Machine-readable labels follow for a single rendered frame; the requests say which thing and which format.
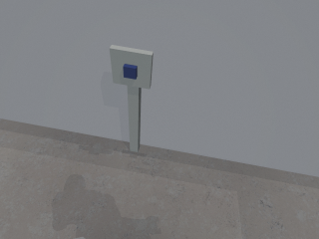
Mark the button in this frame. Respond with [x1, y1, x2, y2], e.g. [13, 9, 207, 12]
[123, 64, 138, 80]

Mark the panel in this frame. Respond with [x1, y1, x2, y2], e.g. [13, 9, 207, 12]
[109, 45, 154, 152]

